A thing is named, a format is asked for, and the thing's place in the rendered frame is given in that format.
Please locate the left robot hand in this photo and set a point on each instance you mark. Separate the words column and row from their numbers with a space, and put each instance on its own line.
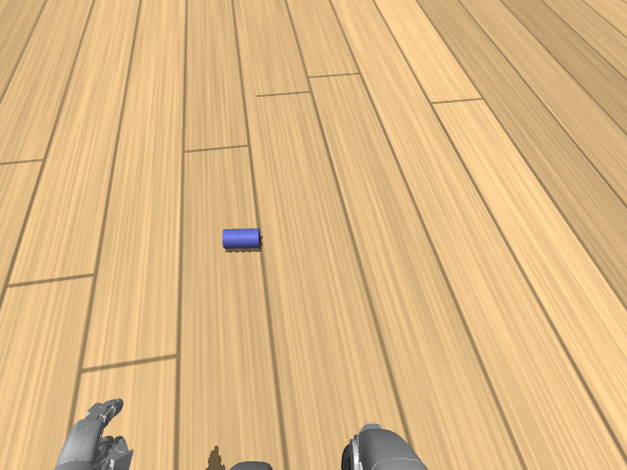
column 85, row 442

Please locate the can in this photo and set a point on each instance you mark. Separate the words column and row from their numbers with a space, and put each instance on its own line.
column 241, row 238

